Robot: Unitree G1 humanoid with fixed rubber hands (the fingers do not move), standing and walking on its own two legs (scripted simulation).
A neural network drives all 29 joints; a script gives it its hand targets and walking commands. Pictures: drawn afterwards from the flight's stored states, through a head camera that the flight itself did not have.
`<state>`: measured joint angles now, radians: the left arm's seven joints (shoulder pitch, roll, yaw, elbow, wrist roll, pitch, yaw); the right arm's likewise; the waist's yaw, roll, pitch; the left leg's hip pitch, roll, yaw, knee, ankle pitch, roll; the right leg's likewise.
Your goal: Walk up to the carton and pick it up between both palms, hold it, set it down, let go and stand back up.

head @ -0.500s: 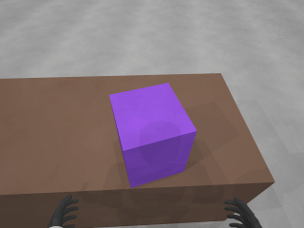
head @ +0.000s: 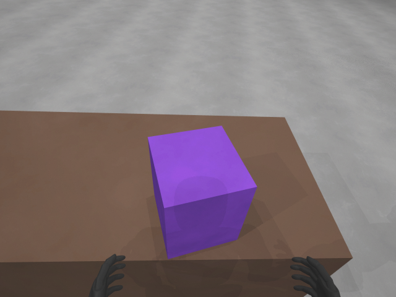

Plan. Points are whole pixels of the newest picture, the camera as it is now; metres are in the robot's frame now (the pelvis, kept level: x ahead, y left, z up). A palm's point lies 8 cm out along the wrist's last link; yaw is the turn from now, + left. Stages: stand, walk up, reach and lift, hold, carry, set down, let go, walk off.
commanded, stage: reach and lift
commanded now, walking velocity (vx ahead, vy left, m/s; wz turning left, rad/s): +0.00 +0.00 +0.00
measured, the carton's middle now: (195, 191) +0.42 +0.01 -0.06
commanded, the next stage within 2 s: none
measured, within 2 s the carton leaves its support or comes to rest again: neither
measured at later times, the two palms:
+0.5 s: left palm (116, 291) +0.17 +0.16 -0.04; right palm (331, 289) +0.18 -0.26 -0.05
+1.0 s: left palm (123, 251) +0.23 +0.15 -0.01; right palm (317, 246) +0.25 -0.25 -0.01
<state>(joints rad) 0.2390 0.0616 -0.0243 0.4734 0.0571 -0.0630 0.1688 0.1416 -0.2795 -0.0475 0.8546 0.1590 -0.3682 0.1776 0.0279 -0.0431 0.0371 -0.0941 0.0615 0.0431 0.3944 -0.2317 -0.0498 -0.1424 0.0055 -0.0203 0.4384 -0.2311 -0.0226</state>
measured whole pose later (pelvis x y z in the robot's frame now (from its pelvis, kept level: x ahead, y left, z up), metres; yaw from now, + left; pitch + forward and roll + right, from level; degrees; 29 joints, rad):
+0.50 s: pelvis +0.00 -0.01 -0.01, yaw -1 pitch -2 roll +1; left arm 0.27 0.00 -0.10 0.47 0.01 -0.36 0.23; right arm 0.12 -0.36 0.10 0.93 0.39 -0.61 0.24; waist 0.05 -0.03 0.00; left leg -0.17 0.07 0.04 0.49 -0.29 -0.06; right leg -0.23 0.01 -0.01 0.55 -0.29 -0.03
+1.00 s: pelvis +0.01 -0.01 +0.00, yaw -1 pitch +0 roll +1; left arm 0.09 -0.04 -0.02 0.43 0.04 -0.21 0.24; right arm -0.06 -0.35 0.13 0.86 0.38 -0.50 0.19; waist 0.04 -0.03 -0.02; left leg -0.17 0.06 0.02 0.43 -0.25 -0.06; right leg -0.24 0.03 0.00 0.49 -0.26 -0.04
